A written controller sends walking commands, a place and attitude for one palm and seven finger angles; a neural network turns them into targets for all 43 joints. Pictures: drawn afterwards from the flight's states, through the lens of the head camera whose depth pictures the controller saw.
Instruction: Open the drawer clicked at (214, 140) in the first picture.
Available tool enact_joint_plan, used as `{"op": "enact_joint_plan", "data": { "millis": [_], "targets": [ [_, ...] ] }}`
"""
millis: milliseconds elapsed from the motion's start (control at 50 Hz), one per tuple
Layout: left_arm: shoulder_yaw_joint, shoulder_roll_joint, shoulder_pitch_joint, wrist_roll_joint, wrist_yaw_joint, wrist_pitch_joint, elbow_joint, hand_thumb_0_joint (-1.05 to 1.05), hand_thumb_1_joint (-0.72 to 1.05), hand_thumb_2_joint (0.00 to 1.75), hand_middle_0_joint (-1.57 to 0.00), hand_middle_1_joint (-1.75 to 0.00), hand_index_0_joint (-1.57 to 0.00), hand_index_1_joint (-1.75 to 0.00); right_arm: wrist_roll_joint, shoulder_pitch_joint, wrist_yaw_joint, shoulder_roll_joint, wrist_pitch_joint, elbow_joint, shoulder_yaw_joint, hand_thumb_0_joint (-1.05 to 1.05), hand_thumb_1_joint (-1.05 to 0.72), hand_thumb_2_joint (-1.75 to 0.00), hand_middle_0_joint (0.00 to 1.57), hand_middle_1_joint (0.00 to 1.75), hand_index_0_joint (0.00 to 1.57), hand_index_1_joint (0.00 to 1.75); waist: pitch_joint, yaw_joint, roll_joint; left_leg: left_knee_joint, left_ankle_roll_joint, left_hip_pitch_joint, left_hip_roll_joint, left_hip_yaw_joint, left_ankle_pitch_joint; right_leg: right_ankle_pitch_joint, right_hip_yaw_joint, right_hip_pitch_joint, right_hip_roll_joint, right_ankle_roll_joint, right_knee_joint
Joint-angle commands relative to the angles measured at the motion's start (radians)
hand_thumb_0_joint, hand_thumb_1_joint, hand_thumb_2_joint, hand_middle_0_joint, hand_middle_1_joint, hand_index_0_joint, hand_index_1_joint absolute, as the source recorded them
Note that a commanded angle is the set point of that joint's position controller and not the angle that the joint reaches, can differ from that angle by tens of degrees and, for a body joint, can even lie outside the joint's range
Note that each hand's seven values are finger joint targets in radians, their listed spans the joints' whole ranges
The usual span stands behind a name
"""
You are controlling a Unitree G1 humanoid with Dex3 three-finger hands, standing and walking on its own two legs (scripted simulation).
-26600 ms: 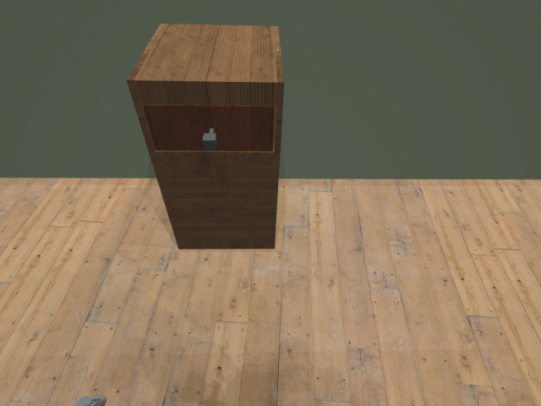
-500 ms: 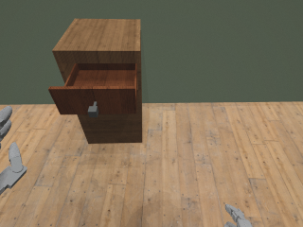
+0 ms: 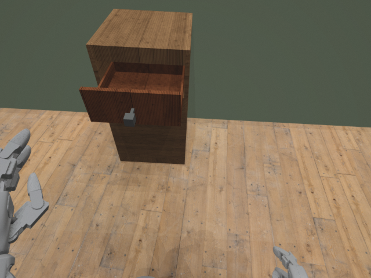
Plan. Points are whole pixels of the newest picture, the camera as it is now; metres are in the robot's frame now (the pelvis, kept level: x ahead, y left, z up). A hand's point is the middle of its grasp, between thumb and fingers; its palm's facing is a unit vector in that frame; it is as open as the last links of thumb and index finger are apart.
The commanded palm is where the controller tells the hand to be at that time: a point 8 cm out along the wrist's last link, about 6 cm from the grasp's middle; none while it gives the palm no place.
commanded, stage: let the arm hang, fingers relaxed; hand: left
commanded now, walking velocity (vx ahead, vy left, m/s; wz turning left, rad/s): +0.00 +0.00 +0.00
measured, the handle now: (130, 116) +0.70 +0.26 -0.12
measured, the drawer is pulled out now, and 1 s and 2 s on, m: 0.21 0.21 0.21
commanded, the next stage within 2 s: look to check the result in 1.18 s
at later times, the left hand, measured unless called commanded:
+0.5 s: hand out of the picture +0.02 +0.19 -0.17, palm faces +0.02 -0.98 -0.19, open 7.2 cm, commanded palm none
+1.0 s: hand out of the picture +0.06 +0.23 -0.15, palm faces +0.03 -0.96 -0.28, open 7.4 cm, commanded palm none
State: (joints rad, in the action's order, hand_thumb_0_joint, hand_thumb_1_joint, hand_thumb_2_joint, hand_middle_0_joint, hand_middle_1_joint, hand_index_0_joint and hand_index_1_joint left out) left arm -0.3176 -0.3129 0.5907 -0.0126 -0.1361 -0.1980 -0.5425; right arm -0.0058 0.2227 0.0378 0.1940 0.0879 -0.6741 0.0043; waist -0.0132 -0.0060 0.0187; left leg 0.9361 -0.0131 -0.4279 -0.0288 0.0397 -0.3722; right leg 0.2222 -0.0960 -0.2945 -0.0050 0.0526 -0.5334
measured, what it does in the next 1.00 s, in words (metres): steps on the spot: left foot, then right foot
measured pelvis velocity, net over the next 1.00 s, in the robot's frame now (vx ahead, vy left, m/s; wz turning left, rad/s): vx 0.01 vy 0.01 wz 0.04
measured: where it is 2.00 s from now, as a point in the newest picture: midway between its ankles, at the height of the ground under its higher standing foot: outside the picture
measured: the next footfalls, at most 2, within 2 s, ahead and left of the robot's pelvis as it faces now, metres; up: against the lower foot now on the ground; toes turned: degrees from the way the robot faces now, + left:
left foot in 0.10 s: +0.07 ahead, +0.13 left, +0.00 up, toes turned +2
right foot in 0.32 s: +0.07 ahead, -0.11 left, +0.00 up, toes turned +4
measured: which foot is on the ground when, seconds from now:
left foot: up 0.00-0.08, down 0.10-1.00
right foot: down 0.00-0.08, up 0.10-0.30, down 0.32-1.00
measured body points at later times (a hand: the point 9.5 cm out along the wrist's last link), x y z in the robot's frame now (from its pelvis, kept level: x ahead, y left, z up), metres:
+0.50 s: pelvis +0.00 +0.00 +0.00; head +0.04 +0.02 +0.45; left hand +0.02 +0.24 -0.16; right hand +0.05 -0.25 -0.14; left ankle +0.03 +0.13 -0.73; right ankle +0.03 -0.12 -0.73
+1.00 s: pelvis +0.01 +0.01 +0.01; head +0.02 +0.01 +0.46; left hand +0.06 +0.28 -0.13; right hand +0.07 -0.23 -0.14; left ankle +0.03 +0.13 -0.73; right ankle +0.03 -0.12 -0.73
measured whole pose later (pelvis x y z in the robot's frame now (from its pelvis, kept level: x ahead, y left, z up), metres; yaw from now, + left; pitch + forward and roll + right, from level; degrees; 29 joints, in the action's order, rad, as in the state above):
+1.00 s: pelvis +0.01 +0.01 +0.01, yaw +2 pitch -3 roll +0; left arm -0.01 -0.25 0.15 0.02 -0.02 0.00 1.10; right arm -0.02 0.17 0.00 0.22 0.00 -1.09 -0.01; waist -0.07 0.01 -0.01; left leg 0.38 -0.01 -0.17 0.01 0.01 -0.17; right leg 0.19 0.03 -0.16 -0.01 -0.02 -0.40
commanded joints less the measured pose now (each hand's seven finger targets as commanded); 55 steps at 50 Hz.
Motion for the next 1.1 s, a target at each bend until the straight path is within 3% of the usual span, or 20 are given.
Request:
{"op": "enact_joint_plan", "data": {
  "millis": [0,20,40,60,80,100,120,160,220,240,260,300,320,340,380,460,540,620,760,1080],
  "targets": [
    [-0.152,-0.245,0.001,-0.003,-0.036,-0.087,-0.349,0.00,0.90,0.90,-0.20,-0.30,-0.20,-0.30,-0.005,-0.102,0.041,0.090,0.066,0.204,-0.035,0.00,-0.90,-0.90,0.20,0.30,0.20,0.30,0.057,0.025,0.056,-0.351,-0.014,0.241,-0.001,0.029,0.039,0.338,0.231,-0.133,-0.221,0.068,0.318],
    [-0.149,-0.238,0.009,-0.003,-0.041,-0.087,-0.351,0.00,0.90,0.90,-0.20,-0.30,-0.20,-0.30,-0.010,-0.088,0.048,0.097,0.072,0.202,-0.034,0.00,-0.90,-0.90,0.20,0.30,0.20,0.30,0.058,0.028,-0.018,-0.444,-0.013,0.274,0.012,0.033,0.045,0.346,0.205,-0.124,-0.187,0.049,0.273],
    [-0.157,-0.238,0.013,-0.005,-0.045,-0.090,-0.340,0.00,0.90,0.90,-0.20,-0.30,-0.20,-0.30,-0.012,-0.070,0.053,0.108,0.075,0.204,-0.034,0.00,-0.90,-0.90,0.20,0.30,0.20,0.30,0.048,0.032,-0.105,-0.537,-0.021,0.266,-0.015,-0.026,0.009,0.312,0.176,-0.103,-0.143,0.021,0.170],
    [0.225,0.012,-0.118,0.082,0.103,0.123,0.555,0.00,0.90,0.90,-0.20,-0.30,-0.20,-0.30,-0.024,0.025,-0.067,0.300,0.083,-0.055,-0.101,0.00,-0.90,-0.90,0.20,0.30,0.20,0.30,-0.037,0.110,-0.332,-0.495,-0.099,0.175,-0.175,-0.335,0.192,0.169,0.064,-0.331,-0.076,-0.050,-0.224],
    [0.197,0.005,-0.098,0.061,0.115,0.195,0.555,0.00,0.90,0.90,-0.20,-0.30,-0.20,-0.30,-0.011,0.063,-0.057,0.273,0.014,0.013,-0.104,0.00,-0.90,-0.90,0.20,0.30,0.20,0.30,0.010,0.083,-0.325,-0.584,-0.172,0.213,-0.307,-0.444,0.360,0.314,0.079,-0.343,-0.032,-0.077,-0.379],
    [0.202,0.005,-0.093,0.065,0.118,0.206,0.539,0.00,0.90,0.90,-0.20,-0.30,-0.20,-0.30,-0.021,0.044,-0.042,0.267,0.008,0.046,-0.106,0.00,-0.90,-0.90,0.20,0.30,0.20,0.30,0.056,0.077,-0.215,-0.540,-0.209,0.165,-0.305,-0.444,0.475,0.305,0.130,-0.286,-0.029,-0.077,-0.480],
    [0.229,0.011,-0.147,0.068,0.117,0.212,0.562,0.00,0.90,0.90,-0.20,-0.30,-0.20,-0.30,-0.035,0.001,-0.037,0.231,0.010,0.052,-0.098,0.00,-0.90,-0.90,0.20,0.30,0.20,0.30,0.121,0.064,-0.055,-0.509,-0.200,0.115,-0.285,-0.435,0.443,0.335,0.140,-0.243,-0.030,-0.075,-0.497],
    [0.239,-0.013,-0.249,0.057,0.124,0.201,0.666,0.00,0.90,0.90,-0.20,-0.30,-0.20,-0.30,-0.042,-0.007,-0.028,0.224,0.003,0.044,-0.072,0.00,-0.90,-0.90,0.20,0.30,0.20,0.30,0.116,0.048,0.045,-0.453,-0.181,0.171,-0.231,-0.342,0.707,0.332,0.138,-0.205,-0.018,-0.081,-0.427],
    [0.243,-0.046,-0.301,0.045,0.126,0.206,0.869,0.00,0.90,0.90,-0.20,-0.30,-0.20,-0.30,-0.039,-0.021,-0.028,0.246,-0.032,0.003,-0.062,0.00,-0.90,-0.90,0.20,0.30,0.20,0.30,0.111,0.011,-0.046,-0.449,-0.131,0.198,-0.174,-0.221,0.829,0.197,0.101,-0.071,0.005,-0.074,-0.242],
    [0.239,-0.068,-0.278,0.039,0.128,0.203,0.948,0.00,0.90,0.90,-0.20,-0.30,-0.20,-0.30,-0.028,-0.053,-0.029,0.243,-0.042,-0.006,-0.057,0.00,-0.90,-0.90,0.20,0.30,0.20,0.30,0.118,-0.014,-0.124,-0.440,-0.099,0.142,-0.145,-0.175,0.696,0.089,0.108,0.048,0.000,-0.072,-0.121],
    [0.235,-0.106,-0.262,0.039,0.129,0.200,1.017,0.00,0.90,0.90,-0.20,-0.30,-0.20,-0.30,-0.020,-0.072,-0.030,0.225,-0.050,-0.015,-0.052,0.00,-0.90,-0.90,0.20,0.30,0.20,0.30,0.116,-0.028,-0.118,-0.409,-0.056,0.079,-0.081,-0.142,0.498,-0.047,0.163,0.152,-0.018,-0.060,-0.006],
    [0.237,-0.190,-0.262,0.040,0.129,0.194,1.121,0.00,0.90,0.90,-0.20,-0.30,-0.20,-0.30,-0.006,-0.048,-0.035,0.141,-0.069,-0.025,-0.034,0.00,-0.90,-0.90,0.20,0.30,0.20,0.30,0.077,-0.006,0.010,-0.328,0.014,0.033,0.038,-0.037,0.028,-0.079,0.414,0.117,-0.231,0.024,0.166],
    [0.249,-0.201,-0.315,0.039,0.136,0.197,1.154,0.00,0.90,0.90,-0.20,-0.30,-0.20,-0.30,-0.007,-0.015,-0.038,0.142,-0.079,-0.050,-0.034,0.00,-0.90,-0.90,0.20,0.30,0.20,0.30,0.043,0.026,-0.015,-0.332,0.011,0.126,0.036,-0.033,-0.007,0.073,0.416,-0.001,-0.260,0.064,0.210],
    [0.256,-0.175,-0.369,0.039,0.135,0.197,1.192,0.00,0.90,0.90,-0.20,-0.30,-0.20,-0.30,-0.012,-0.017,-0.037,0.140,-0.089,-0.083,-0.035,0.00,-0.90,-0.90,0.20,0.30,0.20,0.30,0.023,0.036,0.027,-0.338,0.007,0.192,0.037,-0.048,0.035,0.189,0.389,-0.081,-0.193,0.053,0.236],
    [0.271,-0.130,-0.405,0.032,0.130,0.199,1.265,0.00,0.90,0.90,-0.20,-0.30,-0.20,-0.30,-0.012,0.000,-0.036,0.132,-0.096,-0.134,-0.034,0.00,-0.90,-0.90,0.20,0.30,0.20,0.30,-0.021,0.045,0.080,-0.391,0.003,0.236,0.022,-0.071,0.131,0.173,0.306,-0.100,-0.124,0.021,0.235],
    [0.273,-0.074,-0.354,0.024,0.125,0.197,1.393,0.00,0.90,0.90,-0.20,-0.30,-0.20,-0.30,-0.015,0.006,-0.025,0.139,-0.086,-0.216,-0.032,0.00,-0.90,-0.90,0.20,0.30,0.20,0.30,0.013,0.021,-0.149,-0.538,-0.011,0.206,-0.038,-0.133,0.143,0.057,0.232,0.038,-0.059,-0.011,0.164],
    [0.274,-0.061,-0.334,0.022,0.120,0.192,1.491,0.00,0.90,0.90,-0.20,-0.30,-0.20,-0.30,-0.009,0.022,-0.016,0.152,-0.079,-0.273,-0.038,0.00,-0.90,-0.90,0.20,0.30,0.20,0.30,0.071,0.013,-0.049,-0.563,-0.017,0.236,-0.055,-0.136,0.194,-0.045,0.204,0.128,-0.062,-0.014,0.165],
    [0.275,-0.062,-0.348,0.024,0.114,0.191,1.552,0.00,0.90,0.90,-0.20,-0.30,-0.20,-0.30,-0.008,0.028,-0.013,0.149,-0.077,-0.326,-0.039,0.00,-0.90,-0.90,0.20,0.30,0.20,0.30,0.027,0.013,-0.049,-0.587,-0.018,0.258,-0.065,-0.131,0.251,-0.074,0.190,0.118,-0.070,-0.016,0.176],
    [0.277,-0.074,-0.379,0.028,0.111,0.194,1.606,0.00,0.90,0.90,-0.20,-0.30,-0.20,-0.30,-0.011,0.011,-0.016,0.164,-0.083,-0.373,-0.044,0.00,-0.90,-0.90,0.20,0.30,0.20,0.30,-0.057,0.014,-0.026,-0.655,-0.014,0.229,-0.067,-0.143,0.125,0.014,0.187,0.095,-0.067,-0.023,0.210],
    [0.262,-0.118,-0.444,0.031,0.112,0.176,1.603,0.00,0.90,0.90,-0.20,-0.30,-0.20,-0.30,-0.011,-0.052,-0.020,0.202,-0.070,-0.385,-0.055,0.00,-0.90,-0.90,0.20,0.30,0.20,0.30,-0.013,0.013,-0.019,-0.648,-0.010,0.289,-0.064,-0.122,0.240,-0.059,0.206,0.118,-0.082,-0.025,0.230]
  ]
}}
